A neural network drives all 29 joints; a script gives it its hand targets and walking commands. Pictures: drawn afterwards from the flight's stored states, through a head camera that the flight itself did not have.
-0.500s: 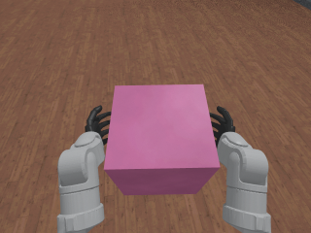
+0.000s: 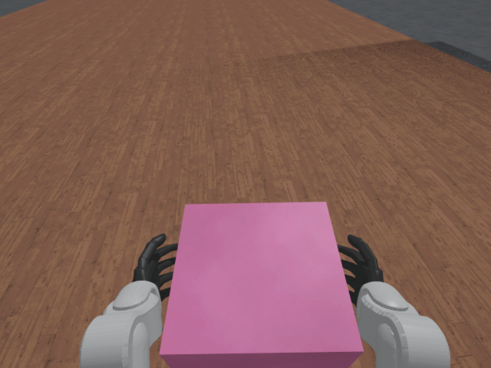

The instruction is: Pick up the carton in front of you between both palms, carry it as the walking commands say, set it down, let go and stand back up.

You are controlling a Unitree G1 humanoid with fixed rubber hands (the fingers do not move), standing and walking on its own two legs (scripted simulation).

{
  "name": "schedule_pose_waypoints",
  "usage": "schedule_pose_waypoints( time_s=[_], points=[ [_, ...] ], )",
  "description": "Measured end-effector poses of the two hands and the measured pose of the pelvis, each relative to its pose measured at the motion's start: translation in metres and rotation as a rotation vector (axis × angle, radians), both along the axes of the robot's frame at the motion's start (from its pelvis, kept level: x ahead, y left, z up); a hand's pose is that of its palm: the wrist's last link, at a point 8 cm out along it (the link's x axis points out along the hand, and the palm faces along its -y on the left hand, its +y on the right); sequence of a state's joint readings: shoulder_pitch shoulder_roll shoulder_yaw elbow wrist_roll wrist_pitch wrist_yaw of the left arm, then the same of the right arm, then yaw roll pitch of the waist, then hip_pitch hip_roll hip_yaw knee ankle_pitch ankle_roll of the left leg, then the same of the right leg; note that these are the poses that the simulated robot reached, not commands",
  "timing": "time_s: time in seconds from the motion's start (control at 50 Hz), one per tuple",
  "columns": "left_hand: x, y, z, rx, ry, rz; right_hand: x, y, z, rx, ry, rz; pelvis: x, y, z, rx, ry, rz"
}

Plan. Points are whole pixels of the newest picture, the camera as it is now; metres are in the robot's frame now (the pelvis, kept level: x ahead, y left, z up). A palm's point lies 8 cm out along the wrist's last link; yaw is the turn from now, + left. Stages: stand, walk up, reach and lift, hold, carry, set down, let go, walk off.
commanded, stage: carry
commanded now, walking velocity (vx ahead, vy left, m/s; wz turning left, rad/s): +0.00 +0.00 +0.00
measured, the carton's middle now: (257, 303) +0.25 +0.00 +0.04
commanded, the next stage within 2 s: hold in 1.96 s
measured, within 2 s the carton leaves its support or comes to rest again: neither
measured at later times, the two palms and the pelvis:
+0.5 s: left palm (172, 188) +0.43 +0.16 +0.12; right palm (333, 192) +0.42 -0.14 +0.11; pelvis +0.20 +0.01 +0.01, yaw -1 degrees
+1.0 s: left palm (188, 189) +0.47 +0.14 +0.08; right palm (333, 190) +0.47 -0.16 +0.08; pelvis +0.23 -0.01 +0.01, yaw +1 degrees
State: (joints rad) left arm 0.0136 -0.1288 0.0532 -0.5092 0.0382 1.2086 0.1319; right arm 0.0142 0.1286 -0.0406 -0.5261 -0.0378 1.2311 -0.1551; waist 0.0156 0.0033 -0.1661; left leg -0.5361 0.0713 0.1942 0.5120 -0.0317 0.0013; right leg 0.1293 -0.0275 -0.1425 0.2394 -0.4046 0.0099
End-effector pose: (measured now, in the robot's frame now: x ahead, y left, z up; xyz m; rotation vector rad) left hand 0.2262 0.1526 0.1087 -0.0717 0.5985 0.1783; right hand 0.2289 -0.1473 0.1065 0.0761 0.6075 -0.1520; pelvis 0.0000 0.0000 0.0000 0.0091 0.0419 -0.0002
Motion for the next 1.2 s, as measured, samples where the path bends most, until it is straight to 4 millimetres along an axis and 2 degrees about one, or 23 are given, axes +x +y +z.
schedule_pose_waypoints(
  time_s=[0.06,0.14,0.26,0.38,0.48,0.56,0.7,0.84,1.0,1.2],
  points=[
    [0.045,0.013,-0.022,-0.029,0.022,-0.013,0.040,0.013,-0.014,-0.031,0.022,-0.010,0.042,0.014,-0.014,0.012,-0.014,-0.016],
    [0.086,0.018,-0.032,-0.035,0.109,-0.047,0.071,0.018,-0.023,-0.038,0.110,-0.044,0.072,0.026,-0.003,-0.008,-0.009,-0.034],
    [0.130,0.018,-0.019,-0.042,0.099,-0.074,0.107,0.019,-0.007,-0.051,0.100,-0.070,0.113,0.031,0.016,-0.036,-0.009,-0.028],
    [0.167,0.019,-0.001,-0.029,0.025,-0.040,0.154,0.019,0.009,-0.042,0.025,-0.035,0.156,0.024,0.016,-0.025,-0.020,-0.017],
    [0.198,0.009,0.008,0.006,-0.005,-0.027,0.190,0.009,0.008,-0.011,-0.006,-0.019,0.195,0.014,0.008,-0.007,-0.024,-0.014],
    [0.219,0.002,0.010,0.031,0.022,-0.028,0.211,0.002,0.003,0.011,0.020,-0.018,0.215,0.008,0.008,-0.015,-0.010,-0.001],
    [0.238,-0.004,-0.002,0.019,0.057,-0.012,0.236,-0.004,-0.005,0.002,0.056,-0.002,0.231,-0.002,0.007,-0.017,0.010,0.010],
    [0.242,-0.007,-0.008,0.010,0.056,0.002,0.244,-0.007,-0.008,-0.008,0.056,0.011,0.236,-0.008,0.005,-0.014,0.011,0.014],
    [0.243,-0.011,-0.026,0.021,0.107,-0.023,0.242,-0.010,-0.027,-0.025,0.106,0.025,0.229,-0.011,0.005,-0.011,-0.006,0.015],
    [0.245,-0.011,-0.040,0.059,0.104,-0.038,0.246,-0.011,-0.040,-0.061,0.100,0.048,0.215,-0.013,0.008,-0.008,-0.017,0.015]
  ],
)
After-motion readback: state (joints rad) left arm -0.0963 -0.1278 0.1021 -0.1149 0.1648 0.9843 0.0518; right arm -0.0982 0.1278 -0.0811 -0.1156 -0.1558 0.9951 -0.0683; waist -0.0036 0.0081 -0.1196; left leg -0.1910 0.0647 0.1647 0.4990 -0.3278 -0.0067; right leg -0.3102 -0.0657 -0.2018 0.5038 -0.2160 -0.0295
